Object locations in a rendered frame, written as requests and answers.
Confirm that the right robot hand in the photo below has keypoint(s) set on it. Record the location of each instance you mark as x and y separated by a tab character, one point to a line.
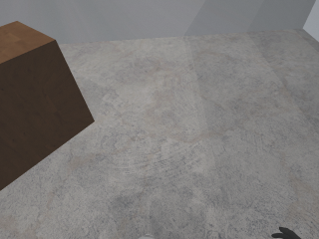
286	234

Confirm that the pedestal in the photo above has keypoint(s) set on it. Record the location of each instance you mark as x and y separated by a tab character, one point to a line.
41	105

